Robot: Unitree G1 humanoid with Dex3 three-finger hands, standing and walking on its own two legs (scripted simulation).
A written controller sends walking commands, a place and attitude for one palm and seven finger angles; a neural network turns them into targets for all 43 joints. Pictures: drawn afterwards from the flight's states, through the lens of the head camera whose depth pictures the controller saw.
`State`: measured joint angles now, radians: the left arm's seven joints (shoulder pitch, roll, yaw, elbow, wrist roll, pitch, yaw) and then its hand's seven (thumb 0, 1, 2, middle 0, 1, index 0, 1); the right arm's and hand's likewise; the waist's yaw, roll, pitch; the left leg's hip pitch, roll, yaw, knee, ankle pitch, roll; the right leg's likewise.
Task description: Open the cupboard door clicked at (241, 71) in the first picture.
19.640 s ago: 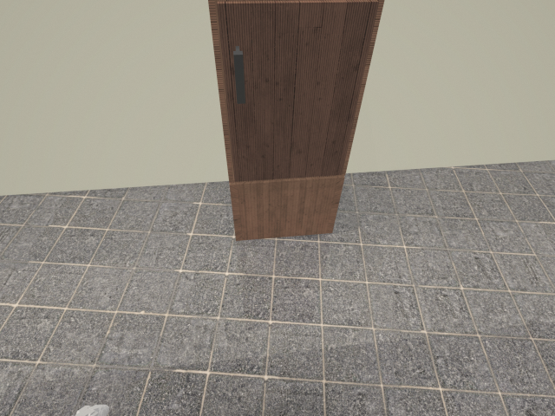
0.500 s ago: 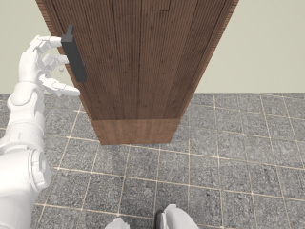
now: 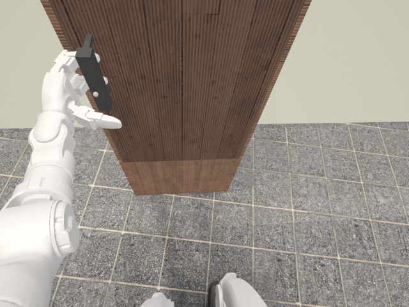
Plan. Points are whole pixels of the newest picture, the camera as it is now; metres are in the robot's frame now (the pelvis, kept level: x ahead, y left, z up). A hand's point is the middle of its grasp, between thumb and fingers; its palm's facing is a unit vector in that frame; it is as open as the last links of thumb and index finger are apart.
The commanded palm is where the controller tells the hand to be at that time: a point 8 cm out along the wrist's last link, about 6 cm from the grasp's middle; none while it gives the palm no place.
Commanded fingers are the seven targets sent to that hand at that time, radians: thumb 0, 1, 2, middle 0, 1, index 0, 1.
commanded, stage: slide the fingers in behind the handle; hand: left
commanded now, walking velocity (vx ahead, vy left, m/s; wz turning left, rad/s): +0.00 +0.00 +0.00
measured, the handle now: (97, 74) +0.55 +0.18 +0.09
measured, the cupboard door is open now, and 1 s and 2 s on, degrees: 0 0 29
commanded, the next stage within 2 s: close the thumb around the handle in 0.40 s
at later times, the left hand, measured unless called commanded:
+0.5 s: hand (99, 93) +0.50 +0.17 +0.09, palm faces +0.01 -1.00 -0.01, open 13.9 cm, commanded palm +0.47 +0.21 +0.09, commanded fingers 0.00 -0.44 0.32 -0.30 -1.21 -0.30 -1.21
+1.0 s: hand (106, 94) +0.49 +0.16 +0.10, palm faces +0.02 -1.00 -0.02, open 7.6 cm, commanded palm +0.47 +0.21 +0.09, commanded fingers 0.00 0.90 0.90 -0.40 -1.35 -0.40 -1.35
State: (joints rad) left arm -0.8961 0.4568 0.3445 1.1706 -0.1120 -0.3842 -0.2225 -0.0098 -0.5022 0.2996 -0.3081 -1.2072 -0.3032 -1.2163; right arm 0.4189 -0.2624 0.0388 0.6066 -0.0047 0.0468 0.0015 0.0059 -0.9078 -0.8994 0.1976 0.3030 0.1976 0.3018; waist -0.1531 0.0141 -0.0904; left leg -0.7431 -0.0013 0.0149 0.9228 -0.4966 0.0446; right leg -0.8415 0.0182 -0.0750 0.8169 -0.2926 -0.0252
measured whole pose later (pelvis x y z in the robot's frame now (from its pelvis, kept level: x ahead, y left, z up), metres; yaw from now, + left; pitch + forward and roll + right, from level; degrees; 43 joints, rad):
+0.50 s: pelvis +0.00 +0.00 +0.00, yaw +0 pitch +18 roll -2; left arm -0.89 0.44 0.34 1.16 -0.10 -0.41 -0.20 -0.01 -0.50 0.30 -0.31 -1.21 -0.30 -1.22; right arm 0.42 -0.27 0.03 0.61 -0.01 0.04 0.01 0.01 -0.91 -0.90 0.20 0.30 0.20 0.30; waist -0.16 0.02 -0.09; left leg -0.74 0.00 0.02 0.92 -0.49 0.04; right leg -0.85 0.02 -0.07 0.82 -0.29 -0.03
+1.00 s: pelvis +0.00 -0.01 +0.00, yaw +0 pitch +17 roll -1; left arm -0.86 0.41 0.34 1.14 -0.10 -0.41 -0.17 0.00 0.42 0.70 -0.37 -1.30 -0.36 -1.30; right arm 0.42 -0.26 0.03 0.61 -0.01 0.05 0.01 0.01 -0.91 -0.90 0.20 0.30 0.20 0.30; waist -0.15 0.02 -0.10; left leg -0.72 0.00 0.03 0.90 -0.49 0.04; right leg -0.83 0.02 -0.06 0.82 -0.29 -0.03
